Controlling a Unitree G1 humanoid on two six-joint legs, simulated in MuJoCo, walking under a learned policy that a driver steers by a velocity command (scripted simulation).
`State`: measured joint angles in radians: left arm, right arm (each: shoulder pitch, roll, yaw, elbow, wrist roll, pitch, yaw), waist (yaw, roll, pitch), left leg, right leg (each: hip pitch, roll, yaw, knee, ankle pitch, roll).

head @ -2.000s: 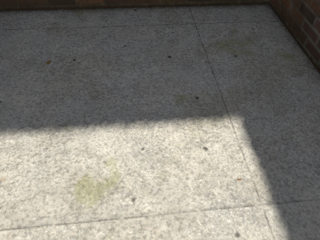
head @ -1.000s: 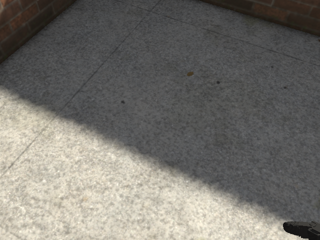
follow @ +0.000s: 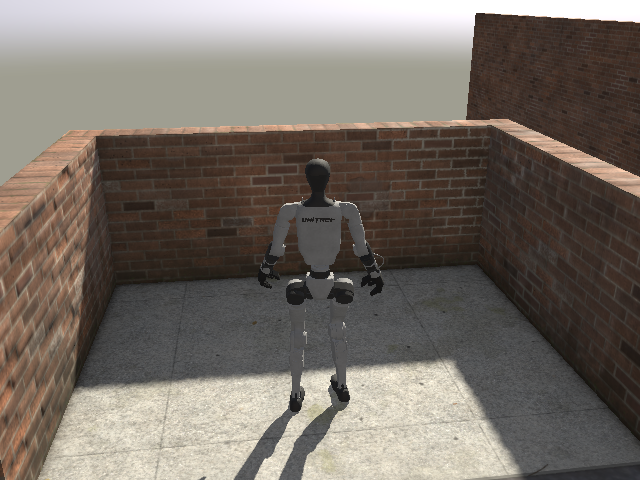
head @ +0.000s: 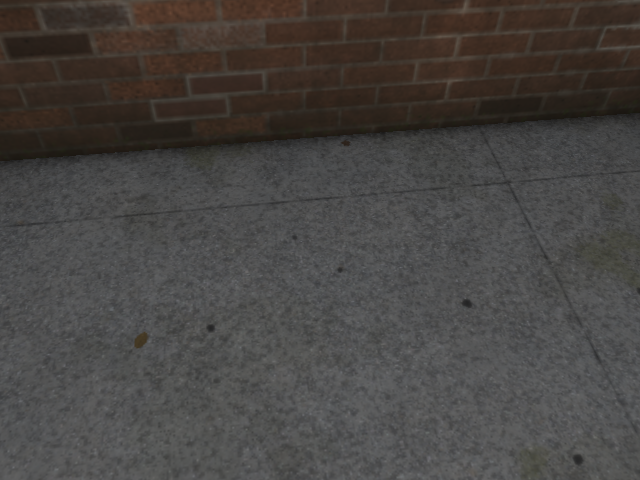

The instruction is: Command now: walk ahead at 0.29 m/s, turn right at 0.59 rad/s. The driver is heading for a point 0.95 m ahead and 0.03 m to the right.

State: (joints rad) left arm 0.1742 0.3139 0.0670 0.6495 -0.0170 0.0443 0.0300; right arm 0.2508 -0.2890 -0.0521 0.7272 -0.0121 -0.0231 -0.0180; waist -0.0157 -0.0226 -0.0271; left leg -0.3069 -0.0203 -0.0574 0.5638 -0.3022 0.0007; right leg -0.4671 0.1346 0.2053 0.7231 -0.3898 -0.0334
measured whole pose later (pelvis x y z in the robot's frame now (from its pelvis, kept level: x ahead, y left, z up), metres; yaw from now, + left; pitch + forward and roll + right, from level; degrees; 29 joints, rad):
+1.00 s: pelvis +0.46 -0.14 -0.02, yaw -6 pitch +2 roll -2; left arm 0.33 0.28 0.07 0.84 -0.01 -0.04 0.02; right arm 0.11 -0.26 -0.04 0.66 0.02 -0.05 0.06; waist 0.04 0.02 0.04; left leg -0.55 -0.01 0.06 0.59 -0.09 0.10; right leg 0.12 0.00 -0.23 0.41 -0.49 0.00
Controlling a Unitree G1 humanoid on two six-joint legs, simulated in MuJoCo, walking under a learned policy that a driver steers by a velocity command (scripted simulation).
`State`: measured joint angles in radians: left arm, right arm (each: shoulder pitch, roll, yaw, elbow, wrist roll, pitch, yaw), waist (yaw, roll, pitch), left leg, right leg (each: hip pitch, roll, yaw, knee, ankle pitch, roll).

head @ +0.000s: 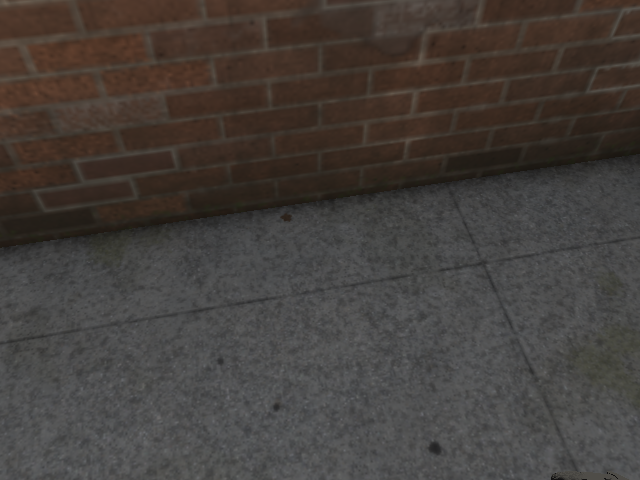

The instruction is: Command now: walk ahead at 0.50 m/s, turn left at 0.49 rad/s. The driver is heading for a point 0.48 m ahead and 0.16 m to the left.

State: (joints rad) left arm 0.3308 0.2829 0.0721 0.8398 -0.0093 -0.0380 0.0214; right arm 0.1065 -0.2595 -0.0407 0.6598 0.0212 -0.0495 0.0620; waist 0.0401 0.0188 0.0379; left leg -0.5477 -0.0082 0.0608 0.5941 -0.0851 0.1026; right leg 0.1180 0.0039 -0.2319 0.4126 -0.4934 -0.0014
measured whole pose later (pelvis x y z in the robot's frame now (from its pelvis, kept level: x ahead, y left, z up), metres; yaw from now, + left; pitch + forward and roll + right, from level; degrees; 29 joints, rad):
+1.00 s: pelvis +0.46 +0.05 +0.02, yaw +25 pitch +1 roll +0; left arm 0.22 0.30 0.02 0.85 0.01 -0.02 0.02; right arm 0.06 -0.24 -0.02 0.64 -0.03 -0.03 0.00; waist 0.05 -0.02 0.06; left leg -0.36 -0.03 -0.03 0.47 -0.12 0.03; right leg -0.22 -0.02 0.02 0.70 -0.53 0.05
